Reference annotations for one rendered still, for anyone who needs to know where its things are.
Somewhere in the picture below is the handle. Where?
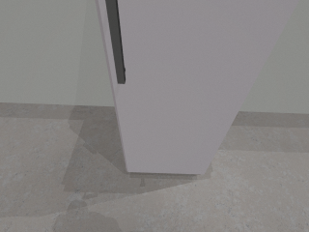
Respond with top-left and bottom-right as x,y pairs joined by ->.
105,0 -> 126,84

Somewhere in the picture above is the fridge door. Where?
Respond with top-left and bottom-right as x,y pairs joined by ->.
98,0 -> 299,175

